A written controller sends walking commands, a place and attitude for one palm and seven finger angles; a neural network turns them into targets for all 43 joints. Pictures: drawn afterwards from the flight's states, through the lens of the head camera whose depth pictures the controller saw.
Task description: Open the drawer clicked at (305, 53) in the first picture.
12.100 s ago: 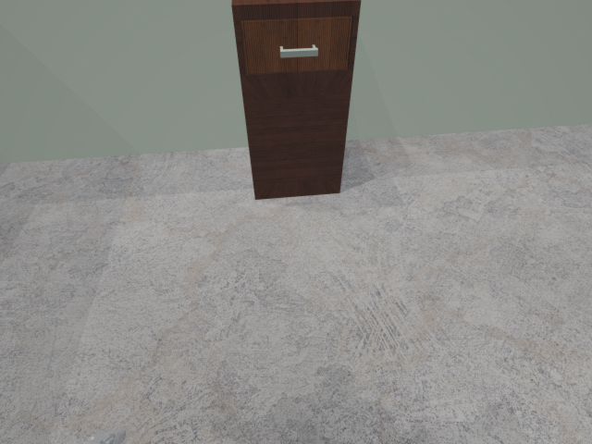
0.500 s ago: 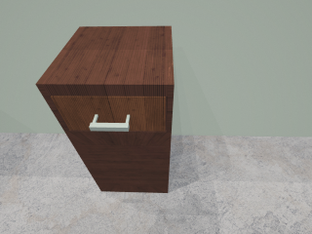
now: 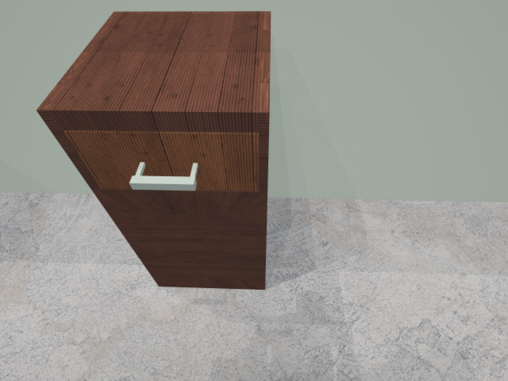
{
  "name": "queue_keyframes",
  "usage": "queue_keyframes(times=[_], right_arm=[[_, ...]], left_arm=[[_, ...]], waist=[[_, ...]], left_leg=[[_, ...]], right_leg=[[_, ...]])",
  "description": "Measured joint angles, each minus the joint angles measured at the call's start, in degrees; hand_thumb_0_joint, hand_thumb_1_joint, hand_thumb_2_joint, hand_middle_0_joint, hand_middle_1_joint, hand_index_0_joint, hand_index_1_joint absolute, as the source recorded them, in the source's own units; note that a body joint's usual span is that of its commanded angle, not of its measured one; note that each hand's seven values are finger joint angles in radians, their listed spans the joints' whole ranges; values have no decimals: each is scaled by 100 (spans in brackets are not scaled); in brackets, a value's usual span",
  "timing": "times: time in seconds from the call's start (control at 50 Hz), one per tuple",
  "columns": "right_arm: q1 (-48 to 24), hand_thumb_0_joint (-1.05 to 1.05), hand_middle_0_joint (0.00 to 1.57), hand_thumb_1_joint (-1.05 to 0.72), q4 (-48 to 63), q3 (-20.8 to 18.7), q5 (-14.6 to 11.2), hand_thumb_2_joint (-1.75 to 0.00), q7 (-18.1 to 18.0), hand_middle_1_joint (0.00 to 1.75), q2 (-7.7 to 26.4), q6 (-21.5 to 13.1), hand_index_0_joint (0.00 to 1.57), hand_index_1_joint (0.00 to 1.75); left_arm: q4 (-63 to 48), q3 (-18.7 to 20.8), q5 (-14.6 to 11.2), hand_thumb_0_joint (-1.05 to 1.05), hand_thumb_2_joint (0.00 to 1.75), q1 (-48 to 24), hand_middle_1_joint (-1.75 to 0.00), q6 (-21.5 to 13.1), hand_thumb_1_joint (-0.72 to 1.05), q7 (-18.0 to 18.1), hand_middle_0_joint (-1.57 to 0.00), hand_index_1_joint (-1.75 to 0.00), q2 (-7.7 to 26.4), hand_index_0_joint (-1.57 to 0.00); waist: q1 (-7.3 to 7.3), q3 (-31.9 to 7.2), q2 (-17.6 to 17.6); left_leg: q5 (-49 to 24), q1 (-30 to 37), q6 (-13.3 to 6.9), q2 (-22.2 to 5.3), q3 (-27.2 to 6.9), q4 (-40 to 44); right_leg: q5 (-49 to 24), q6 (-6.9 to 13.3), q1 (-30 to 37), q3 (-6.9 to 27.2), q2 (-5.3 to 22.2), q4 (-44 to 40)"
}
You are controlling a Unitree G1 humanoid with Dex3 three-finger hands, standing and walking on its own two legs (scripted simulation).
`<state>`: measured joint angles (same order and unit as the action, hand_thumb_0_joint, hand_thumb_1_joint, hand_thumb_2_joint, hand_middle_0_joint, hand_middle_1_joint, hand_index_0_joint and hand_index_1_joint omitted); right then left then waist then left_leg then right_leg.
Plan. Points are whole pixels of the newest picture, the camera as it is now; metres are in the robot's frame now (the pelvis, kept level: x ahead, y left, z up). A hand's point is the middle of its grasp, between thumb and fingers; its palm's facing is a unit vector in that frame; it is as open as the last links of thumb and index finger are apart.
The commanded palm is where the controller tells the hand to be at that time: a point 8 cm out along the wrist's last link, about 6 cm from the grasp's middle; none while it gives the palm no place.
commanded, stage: come to a stop and stand still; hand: left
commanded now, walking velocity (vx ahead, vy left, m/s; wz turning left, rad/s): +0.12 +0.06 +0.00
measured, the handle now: (165, 175) +0.51 +0.23 -0.02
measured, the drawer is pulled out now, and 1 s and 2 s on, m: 0.00 0.00 0.00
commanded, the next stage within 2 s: look again from close up in 1.00 s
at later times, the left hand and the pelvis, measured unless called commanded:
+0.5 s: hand out of the picture +0.00 +0.19 -0.17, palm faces +0.04 -0.98 -0.19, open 7.3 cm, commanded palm none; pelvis +0.01 +0.03 +0.00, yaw +1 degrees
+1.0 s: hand out of the picture -0.03 +0.21 -0.17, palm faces +0.05 -0.98 -0.17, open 7.3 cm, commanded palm none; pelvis +0.00 +0.05 +0.01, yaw +1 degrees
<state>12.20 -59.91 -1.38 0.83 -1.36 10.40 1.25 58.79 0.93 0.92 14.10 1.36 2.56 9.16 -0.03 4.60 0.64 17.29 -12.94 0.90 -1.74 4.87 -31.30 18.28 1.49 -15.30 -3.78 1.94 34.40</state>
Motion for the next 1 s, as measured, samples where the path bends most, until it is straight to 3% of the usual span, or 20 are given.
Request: queue_keyframes(times=[0.2,0.3,0.42,0.62,1.0], right_arm=[[428,0,20,-91,-183,120,87,-90,115,30,-146,-69,20,30],[684,0,20,-91,-287,180,64,-90,116,30,-215,-97,20,30],[689,0,20,-91,-141,212,23,-90,122,30,-219,-173,20,30],[630,2,20,-93,-251,248,27,-90,25,30,-194,-207,20,30],[622,1,20,-92,-370,248,2,-90,37,30,-266,-245,20,30]], left_arm=[[35,-16,43,0,90,52,-30,-15,92,-93,-20,-30,73,-20],[116,-63,30,0,90,205,-30,-118,92,-71,-20,-30,20,-20],[360,-171,-19,0,90,369,-30,-232,91,-12,-20,-30,-60,-20],[372,-173,-25,1,90,384,-30,-164,91,6,-20,-30,-120,-20],[449,-129,-3,0,90,576,-30,-104,91,-15,-20,-30,-153,-20]], waist=[[12,-423,-114],[26,-419,-57],[-148,-272,-17],[-14,-502,-38],[19,-397,-122]], left_leg=[[-192,102,-61,12,-56,315],[-140,53,-57,-9,-78,288],[38,-24,-141,17,-118,6],[126,231,-314,175,-62,16],[-257,413,-452,360,52,584]], right_leg=[[-169,-25,162,-56,-20,-384],[-265,-63,192,-72,-45,-519],[-182,-149,232,-107,-7,-447],[-148,-333,507,-53,146,-504],[-478,-449,583,53,297,-893]])
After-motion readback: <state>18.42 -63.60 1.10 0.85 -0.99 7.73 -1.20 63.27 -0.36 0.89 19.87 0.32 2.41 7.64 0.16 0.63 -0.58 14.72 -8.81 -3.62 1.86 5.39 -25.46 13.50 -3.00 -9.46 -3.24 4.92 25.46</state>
